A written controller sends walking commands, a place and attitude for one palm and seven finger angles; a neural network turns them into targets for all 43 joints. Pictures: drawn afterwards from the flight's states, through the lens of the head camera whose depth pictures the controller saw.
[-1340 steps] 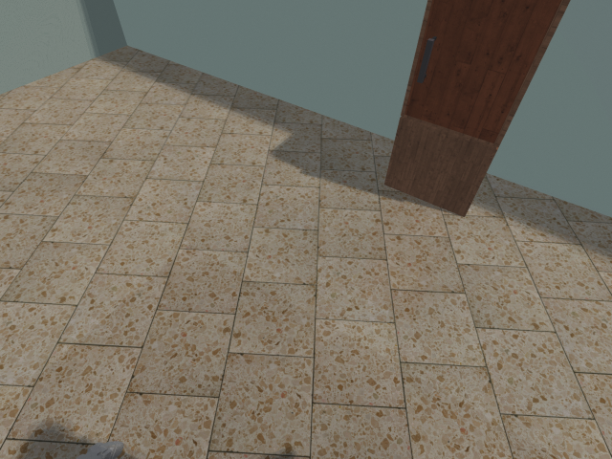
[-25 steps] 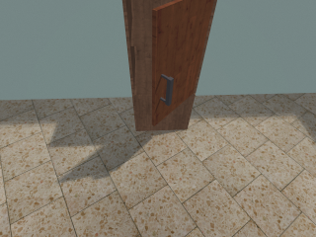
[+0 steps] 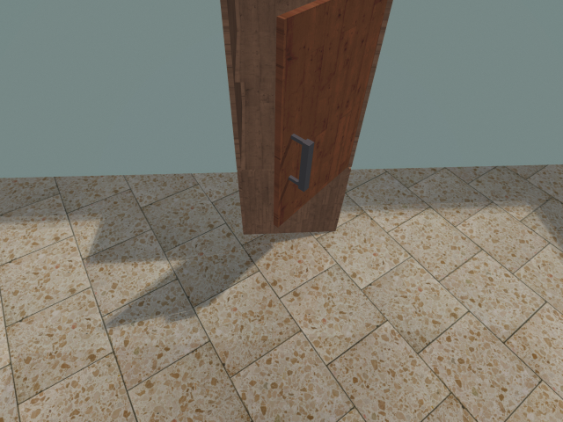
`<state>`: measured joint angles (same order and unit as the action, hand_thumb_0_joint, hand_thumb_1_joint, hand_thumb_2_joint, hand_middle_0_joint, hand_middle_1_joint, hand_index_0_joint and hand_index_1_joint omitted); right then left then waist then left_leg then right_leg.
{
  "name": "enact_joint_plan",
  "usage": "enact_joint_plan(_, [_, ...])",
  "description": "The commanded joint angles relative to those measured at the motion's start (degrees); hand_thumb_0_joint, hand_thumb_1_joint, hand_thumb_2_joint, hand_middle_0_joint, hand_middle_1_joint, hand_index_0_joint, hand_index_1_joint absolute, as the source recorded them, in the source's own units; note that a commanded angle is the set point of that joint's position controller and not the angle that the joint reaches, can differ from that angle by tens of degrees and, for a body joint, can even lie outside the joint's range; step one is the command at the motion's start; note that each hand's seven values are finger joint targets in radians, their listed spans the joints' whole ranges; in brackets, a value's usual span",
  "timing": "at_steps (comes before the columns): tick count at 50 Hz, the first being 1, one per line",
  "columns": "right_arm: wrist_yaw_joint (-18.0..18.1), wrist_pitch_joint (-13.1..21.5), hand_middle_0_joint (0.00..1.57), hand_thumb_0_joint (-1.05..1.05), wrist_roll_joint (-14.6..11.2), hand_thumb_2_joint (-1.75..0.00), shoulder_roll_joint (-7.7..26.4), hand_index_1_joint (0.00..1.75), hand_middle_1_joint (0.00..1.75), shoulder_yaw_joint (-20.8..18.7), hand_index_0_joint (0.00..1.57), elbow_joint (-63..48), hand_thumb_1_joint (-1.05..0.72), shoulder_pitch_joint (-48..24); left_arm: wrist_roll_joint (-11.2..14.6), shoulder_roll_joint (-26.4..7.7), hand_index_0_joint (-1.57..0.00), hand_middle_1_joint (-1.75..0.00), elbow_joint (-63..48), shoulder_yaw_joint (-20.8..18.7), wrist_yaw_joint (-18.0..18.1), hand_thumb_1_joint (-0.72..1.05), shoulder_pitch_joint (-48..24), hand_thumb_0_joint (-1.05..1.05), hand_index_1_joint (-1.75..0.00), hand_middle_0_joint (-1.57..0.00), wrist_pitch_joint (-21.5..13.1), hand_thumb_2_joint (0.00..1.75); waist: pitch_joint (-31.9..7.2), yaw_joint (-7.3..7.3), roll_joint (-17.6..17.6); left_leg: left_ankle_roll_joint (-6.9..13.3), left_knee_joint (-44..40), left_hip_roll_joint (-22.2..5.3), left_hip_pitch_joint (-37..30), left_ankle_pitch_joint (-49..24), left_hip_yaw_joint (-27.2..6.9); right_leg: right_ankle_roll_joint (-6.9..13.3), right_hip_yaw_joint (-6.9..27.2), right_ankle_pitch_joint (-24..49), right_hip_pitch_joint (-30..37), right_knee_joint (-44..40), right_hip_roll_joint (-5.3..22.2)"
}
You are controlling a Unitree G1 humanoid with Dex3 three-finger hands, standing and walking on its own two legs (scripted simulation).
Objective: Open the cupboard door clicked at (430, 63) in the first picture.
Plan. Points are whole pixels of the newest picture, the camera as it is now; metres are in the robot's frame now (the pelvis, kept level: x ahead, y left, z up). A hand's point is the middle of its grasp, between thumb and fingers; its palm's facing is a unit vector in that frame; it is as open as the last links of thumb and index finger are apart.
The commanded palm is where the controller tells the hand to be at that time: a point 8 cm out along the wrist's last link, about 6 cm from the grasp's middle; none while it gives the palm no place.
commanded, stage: walk to a spot facing it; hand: left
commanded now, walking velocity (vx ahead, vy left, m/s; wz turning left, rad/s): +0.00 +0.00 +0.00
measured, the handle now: (299, 163) +0.71 -0.01 -0.10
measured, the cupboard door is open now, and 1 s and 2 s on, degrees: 45 45 45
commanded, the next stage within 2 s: none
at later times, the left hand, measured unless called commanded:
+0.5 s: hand out of the picture +0.07 +0.14 -0.17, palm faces -0.13 -0.96 -0.25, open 7.4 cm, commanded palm none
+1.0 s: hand out of the picture +0.15 +0.12 -0.19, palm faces -0.37 -0.90 -0.22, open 7.4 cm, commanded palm none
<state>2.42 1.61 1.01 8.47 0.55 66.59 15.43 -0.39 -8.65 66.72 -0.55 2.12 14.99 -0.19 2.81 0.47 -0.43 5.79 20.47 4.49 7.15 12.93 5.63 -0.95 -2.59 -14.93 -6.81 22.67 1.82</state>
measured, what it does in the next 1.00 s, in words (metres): steps on the spot, turning right: right foot, then left foot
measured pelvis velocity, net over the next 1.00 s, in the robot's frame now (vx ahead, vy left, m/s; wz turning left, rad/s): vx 0.01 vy -0.05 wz -0.47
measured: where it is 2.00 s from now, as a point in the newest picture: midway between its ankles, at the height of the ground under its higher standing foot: outside the picture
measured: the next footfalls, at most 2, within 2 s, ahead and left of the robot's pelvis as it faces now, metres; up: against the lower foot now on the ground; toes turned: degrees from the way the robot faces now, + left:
right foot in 0.52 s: +0.01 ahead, -0.18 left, +0.00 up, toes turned -15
left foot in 0.98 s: +0.10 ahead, +0.04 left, +0.00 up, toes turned -27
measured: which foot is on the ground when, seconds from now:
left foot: down 0.00-0.52, up 0.54-0.96, down 0.98-1.00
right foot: down 0.00-0.22, up 0.24-0.50, down 0.52-0.96, up 0.98-1.00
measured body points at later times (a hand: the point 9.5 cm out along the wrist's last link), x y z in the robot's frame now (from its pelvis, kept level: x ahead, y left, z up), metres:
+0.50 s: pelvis -0.01 -0.04 -0.01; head +0.03 -0.07 +0.43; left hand +0.07 +0.19 -0.16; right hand -0.04 -0.28 -0.18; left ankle -0.02 +0.05 -0.74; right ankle -0.03 -0.16 -0.73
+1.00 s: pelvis +0.01 -0.05 -0.02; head +0.08 -0.05 +0.43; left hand +0.17 +0.17 -0.18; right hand +0.03 -0.33 -0.13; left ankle +0.06 +0.06 -0.75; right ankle -0.03 -0.17 -0.74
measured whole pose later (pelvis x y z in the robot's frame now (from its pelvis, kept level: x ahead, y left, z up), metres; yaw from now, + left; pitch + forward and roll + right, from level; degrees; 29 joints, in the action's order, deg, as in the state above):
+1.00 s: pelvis +0.01 -0.05 -0.02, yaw -27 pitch +2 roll -1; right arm 2.0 0.1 0.5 11.8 -2.2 49.8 4.0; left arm -0.9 -13.9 54.4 -5.4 0.1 11.4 3.4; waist 5.8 -1.9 -2.3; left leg -0.8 32.9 -1.4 17.5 15.4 -0.2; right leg -0.1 8.6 -20.9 -21.1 37.9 -5.8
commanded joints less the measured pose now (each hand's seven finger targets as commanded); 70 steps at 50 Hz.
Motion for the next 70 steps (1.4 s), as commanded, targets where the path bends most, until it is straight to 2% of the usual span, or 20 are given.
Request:
enact_joint_plan(1, [0.8,0.3,0.20,0.00,-0.2,-0.90,7.1,0.30,0.30,-1.2,0.20,-0.7,-0.90,5.0,-0.1,-6.1,-0.20,-0.30,-1.0,-1.0,0.3,0.90,4.3,0.00,-0.30,-0.20,-0.3,0.90,0.8,-0.09,2.1,-4.0,-3.7,-11.1,-1.7,-20.0,-11.0,2.8,4.1,7.9,-2.1,-1.6,4.2])
enact_joint_plan(8, [1.4,-1.3,0.20,0.00,0.0,-0.90,7.6,0.30,0.30,-2.2,0.20,-1.5,-0.90,5.5,-0.3,-5.7,-0.20,-0.30,-3.0,-2.1,-0.1,0.90,2.7,0.00,-0.30,-0.20,1.5,0.90,2.0,0.39,3.1,-2.7,-2.1,-14.8,-3.1,-15.9,-10.4,2.3,5.3,4.1,-8.9,3.4,2.4])
enact_joint_plan(15, [1.6,-1.5,0.20,0.00,0.6,-0.90,10.3,0.30,0.30,-4.0,0.20,-6.3,-0.90,3.5,-1.1,-5.8,-0.20,-0.30,-8.6,-4.4,-1.4,0.90,-1.8,0.00,-0.30,-0.20,3.0,0.90,0.5,0.08,3.2,6.4,-4.3,-26.4,-1.5,-14.0,-14.7,1.2,5.9,-14.1,-20.2,32.1,1.4])
enact_joint_plan(24, [0.3,-2.1,0.20,0.00,0.4,-0.90,12.7,0.30,0.30,-5.6,0.20,-10.0,-0.90,-1.3,-1.1,-5.9,-0.20,-0.30,-10.8,-4.9,-2.4,0.90,0.5,0.00,-0.30,-0.20,2.4,0.90,-1.1,-2.07,4.5,-0.7,6.6,-22.4,4.6,-12.7,-0.3,1.2,-1.1,-0.3,-6.6,10.8,-0.4])
enact_joint_plan(25, [0.0,-2.3,0.20,0.00,0.0,-0.90,12.3,0.30,0.30,-5.8,0.20,-10.9,-0.90,-2.4,-1.3,-8.1,-0.20,-0.30,-10.5,-5.3,-2.2,0.90,2.9,0.00,-0.30,-0.20,2.0,0.90,-1.7,-3.46,-0.6,-3.6,13.7,-18.8,8.0,-6.8,2.6,2.7,4.0,8.6,-2.8,3.9,1.8])
enact_joint_plan(26, [-0.3,-2.5,0.20,0.00,-0.5,-0.90,8.5,0.30,0.30,-5.4,0.20,-13.0,-0.90,-2.9,-1.9,-14.1,-0.20,-0.30,-10.4,-6.4,-1.5,0.90,4.3,0.00,-0.30,-0.20,1.3,0.90,-2.3,-3.92,-16.7,-7.5,26.0,-11.0,18.8,11.2,7.9,7.9,23.4,20.4,2.6,-2.3,14.7])
enact_joint_plan(27, [-0.5,-3.0,0.20,0.00,-0.4,-0.90,8.2,0.30,0.30,-4.9,0.20,-14.9,-0.90,-6.9,-1.0,-16.9,-0.20,-0.30,-10.3,-6.8,-1.1,0.90,6.7,0.00,-0.30,-0.20,1.1,0.90,-1.8,-6.51,-17.4,-8.3,38.4,-7.4,22.9,25.5,2.6,14.5,30.6,27.3,1.3,-5.0,20.8])
enact_joint_plan(29, [-0.8,-3.6,0.20,0.00,-0.3,-0.90,8.4,0.30,0.30,-5.3,0.20,-15.4,-0.90,-8.7,-1.0,-14.8,-0.20,-0.30,-12.1,-6.7,-0.4,0.90,1.9,0.00,-0.30,-0.20,1.2,0.90,0.5,-3.86,-11.0,-7.9,45.4,-9.3,26.5,18.5,-4.8,14.7,28.1,12.9,-2.3,-6.1,16.0])
enact_joint_plan(34, [-0.8,-3.5,0.20,0.00,-0.4,-0.90,7.7,0.30,0.30,-5.1,0.20,-16.0,-0.90,-8.8,-1.1,-13.9,-0.20,-0.30,-14.2,-6.4,-0.6,0.90,-0.8,0.00,-0.30,-0.20,0.6,0.90,-4.8,-2.23,-2.2,-9.6,41.1,-8.1,23.3,11.6,-5.9,12.5,22.4,22.9,0.8,-1.5,10.8])
enact_joint_plan(42, [0.0,-2.6,0.20,0.00,-0.9,-0.90,8.4,0.30,0.30,-4.9,0.20,-19.2,-0.90,-11.7,-1.4,-14.9,-0.20,-0.30,-15.4,-7.1,-1.0,0.90,-0.1,0.00,-0.30,-0.20,1.2,0.90,-6.4,-3.29,-8.0,-9.6,27.8,-5.8,20.2,13.2,-6.6,13.0,26.4,32.4,3.4,1.3,9.1])
enact_joint_plan(46, [0.3,-1.9,0.20,0.00,-1.4,-0.90,9.2,0.30,0.30,-4.9,0.20,-17.8,-0.90,-4.3,-0.9,-14.9,-0.20,-0.30,-17.0,-7.0,-1.2,0.90,-5.1,0.00,-0.30,-0.20,1.7,0.90,-7.7,1.06,-6.3,-8.8,9.4,-5.0,4.6,3.2,-6.5,8.3,25.9,25.6,-6.7,5.2,5.8])
enact_joint_plan(47, [0.5,-1.3,0.20,0.00,-1.2,-0.90,11.4,0.30,0.30,-5.3,0.20,-17.0,-0.90,-1.5,-0.5,-13.0,-0.20,-0.30,-17.9,-6.6,-1.3,0.90,-6.0,0.00,-0.30,-0.20,1.9,0.90,-8.2,2.56,-1.2,-7.9,1.6,-9.1,-4.3,-0.3,-9.5,5.3,22.8,15.6,-14.7,8.6,2.0])
enact_joint_plan(48, [0.7,-0.7,0.20,0.00,-0.2,-0.90,17.2,0.30,0.30,-6.2,0.20,-17.3,-0.90,-0.4,0.1,-9.4,-0.20,-0.30,-19.0,-5.8,-1.9,0.90,-4.7,0.00,-0.30,-0.20,2.0,0.90,-8.6,2.48,16.5,-3.0,-5.5,-24.7,-10.6,-3.1,-25.6,1.3,13.8,-7.8,-25.6,19.2,-6.2])
enact_joint_plan(49, [1.0,-1.3,0.20,0.00,0.3,-0.90,19.6,0.30,0.30,-6.5,0.20,-17.9,-0.90,0.6,-0.6,-10.5,-0.20,-0.30,-19.9,-5.6,-2.4,0.90,-7.1,0.00,-0.30,-0.20,2.1,0.90,-5.6,2.99,17.4,2.6,-6.1,-33.2,-4.7,-10.9,-31.8,-0.9,7.9,-21.1,-27.3,31.9,-5.8])
enact_joint_plan(51, [0.9,-1.3,0.20,0.00,1.0,-0.90,15.6,0.30,0.30,-4.9,0.20,-20.0,-0.90,-4.2,-1.5,-11.8,-0.20,-0.30,-18.8,-6.4,-3.1,0.90,-5.1,0.00,-0.30,-0.20,2.4,0.90,-2.5,-0.44,8.5,3.8,-5.4,-28.8,2.8,-11.5,-23.2,-1.9,8.0,-15.8,-25.5,42.5,-3.1])
enact_joint_plan(55, [0.9,-1.2,0.20,0.00,0.6,-0.90,13.1,0.30,0.30,-4.1,0.20,-20.8,-0.90,-5.3,-1.0,-10.4,-0.20,-0.30,-17.8,-5.9,-4.3,0.90,-4.9,0.00,-0.30,-0.20,2.7,0.90,-3.1,-1.55,10.9,0.6,-0.1,-21.1,-2.3,-27.6,-8.2,-3.2,3.9,-9.5,-27.3,45.0,-1.1])
enact_joint_plan(62, [0.1,-1.4,0.20,0.00,0.7,-0.90,15.2,0.30,0.30,-5.3,0.20,-17.1,-0.90,3.2,-0.7,-8.3,-0.20,-0.30,-19.8,-4.0,-4.6,0.90,-11.8,0.00,-0.30,-0.20,2.1,0.90,-5.6,2.45,13.5,0.3,4.7,-22.3,-7.7,-36.4,-1.9,-1.7,-2.2,-9.9,-19.3,22.5,-1.2])
enact_joint_plan(66, [-0.6,-1.7,0.20,0.00,0.1,-0.90,16.3,0.30,0.30,-5.8,0.20,-17.6,-0.90,0.8,-0.7,-10.9,-0.20,-0.30,-17.2,-4.6,-4.4,0.90,-3.5,0.00,-0.30,-0.20,1.3,0.90,-9.3,-2.44,9.3,-4.4,15.5,-21.2,0.7,-23.5,2.3,1.4,-3.6,2.6,0.3,2.2,-2.5])
enact_joint_plan(68, [-1.5,-1.8,0.20,0.00,-0.5,-0.90,9.6,0.30,0.30,-4.0,0.20,-22.1,-0.90,-4.9,-1.2,-22.5,-0.20,-0.30,-13.9,-7.2,-2.9,0.90,6.6,0.00,-0.30,-0.20,0.8,0.90,-9.9,-8.19,-20.8,-9.9,41.3,-8.7,30.7,26.9,5.8,12.4,29.8,17.5,18.4,-4.2,20.4])
enact_joint_plan(70, [-1.4,-2.1,0.20,0.00,-0.3,-0.90,12.1,0.30,0.30,-4.6,0.20,-21.4,-0.90,-7.7,-0.5,-18.4,-0.20,-0.30,-14.7,-6.8,-1.4,0.90,3.8,0.00,-0.30,-0.20,0.7,0.90,-4.6,-7.11,-13.2,-8.7,47.3,-12.3,35.8,20.0,-5.1,15.0,26.5,3.5,13.2,-5.6,17.9])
